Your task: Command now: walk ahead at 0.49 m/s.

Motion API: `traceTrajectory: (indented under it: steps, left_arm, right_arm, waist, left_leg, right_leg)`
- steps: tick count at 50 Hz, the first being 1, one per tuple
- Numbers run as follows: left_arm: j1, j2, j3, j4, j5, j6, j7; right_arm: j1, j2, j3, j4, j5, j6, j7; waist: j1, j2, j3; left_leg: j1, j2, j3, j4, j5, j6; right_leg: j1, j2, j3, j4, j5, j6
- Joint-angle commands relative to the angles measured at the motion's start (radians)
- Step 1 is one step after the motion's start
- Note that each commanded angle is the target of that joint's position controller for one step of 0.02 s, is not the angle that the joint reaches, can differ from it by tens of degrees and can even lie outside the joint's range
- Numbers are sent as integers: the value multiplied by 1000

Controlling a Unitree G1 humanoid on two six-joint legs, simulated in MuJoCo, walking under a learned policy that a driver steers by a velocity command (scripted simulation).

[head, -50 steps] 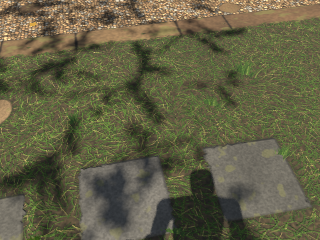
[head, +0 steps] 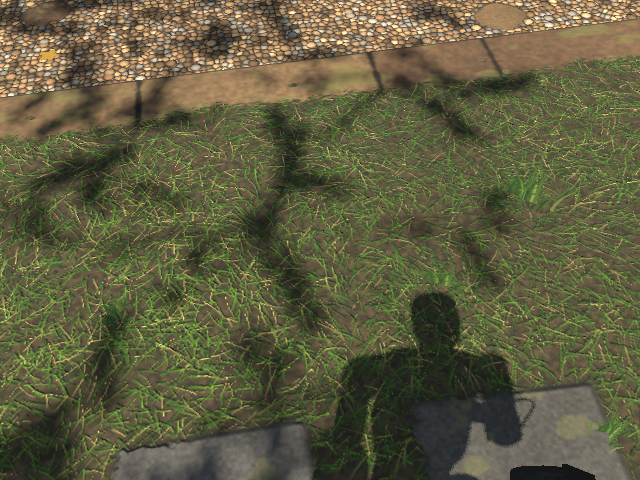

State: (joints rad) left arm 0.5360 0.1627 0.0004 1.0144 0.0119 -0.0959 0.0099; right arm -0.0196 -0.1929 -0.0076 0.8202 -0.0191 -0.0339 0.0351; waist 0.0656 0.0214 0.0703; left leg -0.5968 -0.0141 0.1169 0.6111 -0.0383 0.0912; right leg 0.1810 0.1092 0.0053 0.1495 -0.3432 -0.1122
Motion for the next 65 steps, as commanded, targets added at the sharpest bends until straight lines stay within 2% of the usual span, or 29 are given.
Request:
traceTrajectory:
  steps: [1, 2, 3, 4, 5, 6, 8, 10, 12, 18, 24, 27, 30, 31, 32, 33, 34, 35, 37, 40, 43, 53, 57, 58, 59, 60, 61, 63, 65]
  left_arm:
    - [-4, 172, 32, -18, 9, -7, 19]
    - [-24, 188, 37, -18, 11, 0, 19]
    - [-55, 191, 36, -29, 5, 1, 13]
    - [-40, 137, 26, -57, 6, -2, 8]
    - [81, 87, 26, -48, -15, 5, -5]
    - [-14, 162, 38, -61, 10, 7, -1]
    - [-131, 148, 43, -89, 13, 5, -12]
    - [-111, 100, 35, -80, 27, 29, -24]
    - [-131, 83, 34, -88, 28, 44, -33]
    - [-413, 97, 31, -179, 15, 54, -40]
    - [-598, 92, 21, -229, 8, 50, -39]
    - [-623, 106, 25, -247, 8, 39, -37]
    - [-359, 142, 50, -163, 12, 21, -19]
    - [-180, 188, 70, -107, 30, 10, -7]
    - [-34, 292, 97, -89, 56, 7, 3]
    - [-48, 288, 102, -82, 28, 23, -12]
    - [-156, 240, 92, -90, 1, 28, -19]
    - [-240, 179, 78, -102, -5, 23, -24]
    - [-281, 105, 56, -86, 1, 8, -19]
    - [-213, 109, 53, -43, 2, -18, -13]
    - [-162, 127, 54, -24, 5, -26, -10]
    - [-15, 143, 45, 26, 9, -16, 22]
    - [-64, 185, 57, 18, 7, 7, 44]
    - [-81, 193, 60, 8, -1, 13, 43]
    - [-101, 185, 59, -28, -12, 8, 37]
    - [-12, 92, 46, -81, -35, 6, 27]
    - [-83, 165, 58, -101, -14, 9, 23]
    - [-192, 150, 57, -133, -9, 8, 21]
    - [-189, 146, 64, -143, 26, 49, 22]
  right_arm:
    - [125, -122, -36, -2, 3, -18, -23]
    - [267, -141, -48, 47, 4, -25, -32]
    - [418, -169, -63, 89, -9, -32, -44]
    - [544, -251, -84, 104, -27, -32, -52]
    - [475, -245, -85, 102, -18, -22, -40]
    - [367, -190, -78, 87, 15, -21, -28]
    - [274, -91, -53, 86, 10, -38, -19]
    - [297, -61, -38, 119, 5, -59, -27]
    - [352, -83, -41, 151, 10, -77, -28]
    - [475, -106, -35, 193, 16, -75, -26]
    - [589, -110, -26, 232, 2, -68, -42]
    - [587, -126, -30, 245, -8, -64, -53]
    - [529, -149, -35, 244, -3, -60, -55]
    - [511, -141, -31, 231, 5, -62, -53]
    - [550, -63, -11, 188, 36, -65, -44]
    - [606, -90, -28, 206, 36, -63, -42]
    - [524, -134, -43, 191, 14, -59, -44]
    - [447, -113, -40, 167, 7, -64, -39]
    - [421, -76, -40, 162, -8, -46, -30]
    - [438, -43, -40, 169, -14, -13, -12]
    - [319, -53, -44, 125, -9, 1, -6]
    - [-1, -38, -22, -3, -6, -9, 9]
    - [219, -69, -44, 56, -22, -25, -6]
    - [339, -98, -59, 92, -33, -37, -10]
    - [447, -183, -87, 108, -44, -44, -19]
    - [395, -287, -115, 69, -25, -30, -28]
    - [440, -286, -119, 59, 17, -9, -33]
    - [274, -182, -93, 38, 24, 4, -44]
    - [237, -136, -79, 32, 28, 6, -50]
  waist:
    - [-123, -114, -59]
    - [-181, -114, -123]
    - [-252, -88, -194]
    - [-264, 54, -306]
    - [-149, 196, -326]
    - [-136, 33, -166]
    - [-79, -58, 1]
    - [-28, -38, 1]
    - [-20, -14, 2]
    - [-80, 16, 39]
    - [-143, 46, 38]
    - [-127, 53, 42]
    - [0, 52, -82]
    - [70, 30, -180]
    - [82, -136, -330]
    - [52, -209, -401]
    - [8, -103, -235]
    - [-14, -62, -118]
    - [-77, -56, -28]
    - [-106, -70, -23]
    - [-95, -74, 16]
    - [-23, -78, 53]
    - [-117, -116, -69]
    - [-172, -109, -135]
    - [-221, -33, -232]
    - [-127, 211, -381]
    - [-172, 17, -448]
    - [-105, -45, -165]
    - [-50, -46, -91]
  left_leg:
    - [243, -73, 9, -38, -77, 55]
    - [384, -77, -6, -91, -78, 76]
    - [609, 0, -83, -135, -88, 113]
    - [785, 257, -381, -141, -194, 175]
    - [913, 430, -860, -294, -297, 329]
    - [763, 382, -763, -370, -409, 296]
    - [506, 307, -543, -447, -272, 232]
    - [399, 236, -403, -473, -130, 175]
    - [379, 211, -329, -488, -17, 167]
    - [455, 150, -202, -507, 176, 98]
    - [653, 179, -188, -449, 311, 88]
    - [741, 223, -191, -386, 429, 104]
    - [702, 200, -142, -98, 721, 67]
    - [544, 166, -119, 112, 555, 49]
    - [228, 57, -50, 472, 97, 7]
    - [39, -68, -111, 707, -479, 2]
    - [-38, 6, -173, 733, -397, 13]
    - [-40, 41, -169, 689, -318, 11]
    - [44, 92, -168, 574, -257, -1]
    - [74, 87, -161, 538, -210, -16]
    - [-35, 100, -156, 468, -93, -24]
    - [-51, 54, -7, 41, 12, 11]
    - [218, -74, 59, -39, -112, 78]
    - [387, -81, 30, -136, -16, 107]
    - [628, 78, -151, -139, 234, 170]
    - [959, 422, -607, -70, 868, 372]
    - [914, 411, -612, -136, 868, 415]
    - [605, 315, -444, -253, 633, 308]
    - [421, 220, -351, -296, 567, 236]
  right_leg:
    - [-53, -293, 50, 261, 1271, 8]
    - [-73, -287, 48, 428, 1250, 8]
    - [-218, -259, 33, 646, 1044, 4]
    - [-391, -154, -33, 991, 479, -2]
    - [-745, 6, 11, 1277, -180, 21]
    - [-829, -81, 70, 1257, -72, -2]
    - [-777, -146, 60, 1143, 37, 1]
    - [-680, -181, 56, 1053, 59, 26]
    - [-686, -192, 28, 1002, 86, 44]
    - [-826, -215, -46, 718, 320, 85]
    - [-837, -165, -83, 502, 352, 73]
    - [-811, -144, -82, 437, 251, 39]
    - [-456, -60, -113, 321, 194, -24]
    - [-192, -129, -40, 311, 211, -63]
    - [113, -419, 341, 288, 105, -155]
    - [171, -543, 681, 161, 123, -246]
    - [32, -491, 549, 133, 75, -215]
    - [-118, -453, 425, 89, 107, -189]
    - [-303, -366, 253, 28, 218, -114]
    - [-356, -333, 122, -9, 339, -84]
    - [-340, -316, 32, -42, 374, -58]
    - [-102, -345, -149, 31, 688, -15]
    - [-78, -337, -212, 433, 1193, 11]
    - [-156, -320, -223, 641, 1062, 28]
    - [-372, -269, -232, 950, 648, 63]
    - [-751, -70, -176, 1364, -299, 119]
    - [-806, -93, -3, 1401, -215, 122]
    - [-822, -173, 16, 1238, -83, 124]
    - [-724, -190, 20, 1106, -55, 139]
